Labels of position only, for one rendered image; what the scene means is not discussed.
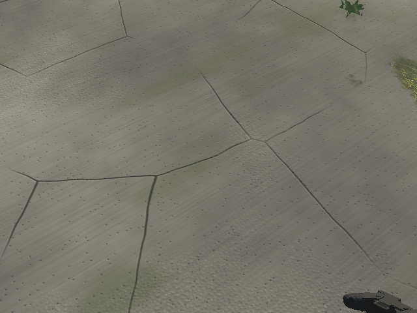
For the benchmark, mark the robot right hand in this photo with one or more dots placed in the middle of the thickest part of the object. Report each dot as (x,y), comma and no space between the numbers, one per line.
(380,302)

